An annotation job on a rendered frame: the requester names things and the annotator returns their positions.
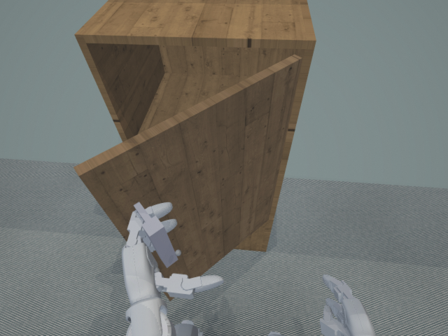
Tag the cupboard door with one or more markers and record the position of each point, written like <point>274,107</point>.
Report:
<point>217,162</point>

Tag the left robot forearm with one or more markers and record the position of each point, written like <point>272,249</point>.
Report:
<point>148,317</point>

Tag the robot left hand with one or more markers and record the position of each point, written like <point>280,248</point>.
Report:
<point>139,265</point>

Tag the robot right hand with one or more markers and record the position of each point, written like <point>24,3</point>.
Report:
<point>352,318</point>

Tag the handle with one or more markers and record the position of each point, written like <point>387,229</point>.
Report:
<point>158,236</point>

